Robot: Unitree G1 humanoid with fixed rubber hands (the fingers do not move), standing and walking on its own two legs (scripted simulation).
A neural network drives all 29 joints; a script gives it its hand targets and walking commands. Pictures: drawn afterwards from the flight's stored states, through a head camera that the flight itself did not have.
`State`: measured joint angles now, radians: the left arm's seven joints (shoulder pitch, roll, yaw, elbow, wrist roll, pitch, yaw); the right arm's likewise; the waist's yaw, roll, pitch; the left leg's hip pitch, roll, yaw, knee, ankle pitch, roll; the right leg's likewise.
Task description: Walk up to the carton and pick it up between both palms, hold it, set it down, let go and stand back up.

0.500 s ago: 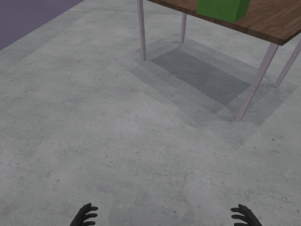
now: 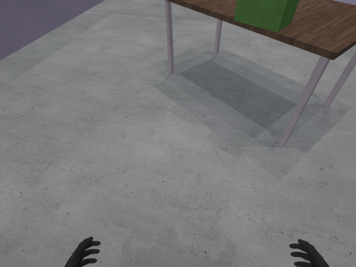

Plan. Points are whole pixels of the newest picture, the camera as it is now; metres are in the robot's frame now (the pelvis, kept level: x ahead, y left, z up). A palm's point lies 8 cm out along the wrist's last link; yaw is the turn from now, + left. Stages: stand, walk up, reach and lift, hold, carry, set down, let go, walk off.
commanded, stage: stand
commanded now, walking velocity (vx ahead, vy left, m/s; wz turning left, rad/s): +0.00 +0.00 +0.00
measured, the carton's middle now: out of the picture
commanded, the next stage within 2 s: walk up in 1.60 s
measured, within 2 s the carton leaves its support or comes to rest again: neither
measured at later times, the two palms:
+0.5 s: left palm out of the picture +0.12 +0.29 -0.08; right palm out of the picture +0.13 -0.28 -0.08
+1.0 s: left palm out of the picture +0.08 +0.30 -0.09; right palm out of the picture +0.10 -0.28 -0.09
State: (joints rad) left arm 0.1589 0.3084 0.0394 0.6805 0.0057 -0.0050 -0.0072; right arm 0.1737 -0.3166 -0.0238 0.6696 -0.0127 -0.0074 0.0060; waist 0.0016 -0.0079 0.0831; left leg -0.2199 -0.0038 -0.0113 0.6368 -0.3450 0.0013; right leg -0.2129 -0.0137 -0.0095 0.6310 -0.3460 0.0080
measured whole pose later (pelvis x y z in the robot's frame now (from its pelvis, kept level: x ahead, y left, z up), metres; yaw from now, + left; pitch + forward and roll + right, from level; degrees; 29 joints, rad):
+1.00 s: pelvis -0.01 +0.01 +0.02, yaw +1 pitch -5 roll +0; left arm 0.15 0.34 0.02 0.97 0.00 -0.01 0.01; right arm 0.14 -0.34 0.00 0.95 0.00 -0.02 -0.01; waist 0.01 -0.01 0.08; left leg -0.11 -0.02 -0.02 0.40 -0.21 0.01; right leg -0.10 -0.03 -0.02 0.39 -0.22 0.02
